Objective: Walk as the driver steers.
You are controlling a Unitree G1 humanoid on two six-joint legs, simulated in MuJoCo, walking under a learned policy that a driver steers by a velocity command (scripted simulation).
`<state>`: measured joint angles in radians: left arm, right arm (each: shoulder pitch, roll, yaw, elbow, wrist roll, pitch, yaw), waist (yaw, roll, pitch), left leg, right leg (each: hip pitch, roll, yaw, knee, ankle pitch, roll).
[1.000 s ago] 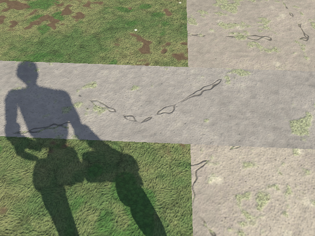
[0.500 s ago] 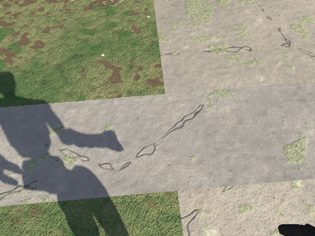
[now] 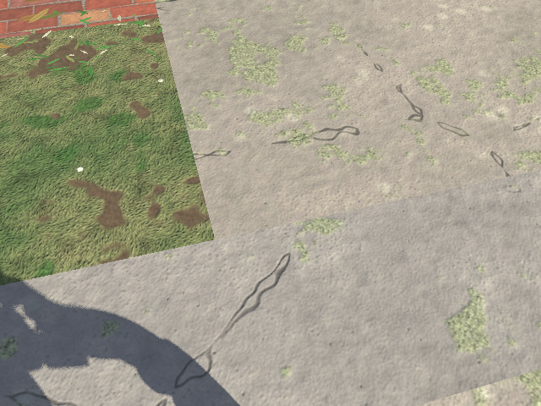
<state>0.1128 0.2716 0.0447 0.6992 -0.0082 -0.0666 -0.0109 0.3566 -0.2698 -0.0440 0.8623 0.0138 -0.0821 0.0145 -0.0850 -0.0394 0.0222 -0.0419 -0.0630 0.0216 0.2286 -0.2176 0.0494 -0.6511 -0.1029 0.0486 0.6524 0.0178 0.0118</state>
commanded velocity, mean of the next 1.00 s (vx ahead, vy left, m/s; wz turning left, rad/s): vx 0.19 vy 0.00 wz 0.45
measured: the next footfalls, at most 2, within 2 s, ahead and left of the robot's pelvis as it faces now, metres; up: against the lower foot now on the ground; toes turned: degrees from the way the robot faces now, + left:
right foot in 0.14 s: +0.26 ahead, -0.15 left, +0.00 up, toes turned +2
left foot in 0.60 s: +0.33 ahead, +0.11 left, +0.00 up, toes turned +20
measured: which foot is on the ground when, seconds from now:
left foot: down 0.00-0.16, up 0.18-0.58, down 0.60-1.00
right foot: up 0.00-0.12, down 0.14-0.60, up 0.62-1.00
